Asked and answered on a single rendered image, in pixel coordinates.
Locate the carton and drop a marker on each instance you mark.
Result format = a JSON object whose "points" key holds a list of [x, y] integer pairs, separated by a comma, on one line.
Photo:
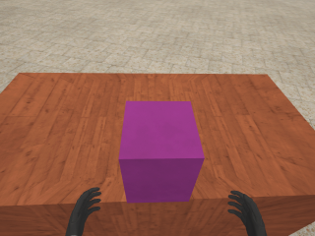
{"points": [[160, 154]]}

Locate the right robot hand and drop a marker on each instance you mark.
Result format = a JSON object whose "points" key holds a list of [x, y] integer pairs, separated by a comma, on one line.
{"points": [[249, 215]]}

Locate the pedestal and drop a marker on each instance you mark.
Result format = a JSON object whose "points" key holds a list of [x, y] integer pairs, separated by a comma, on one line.
{"points": [[60, 135]]}

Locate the left robot hand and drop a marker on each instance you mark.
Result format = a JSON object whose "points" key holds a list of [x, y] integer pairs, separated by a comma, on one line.
{"points": [[81, 211]]}

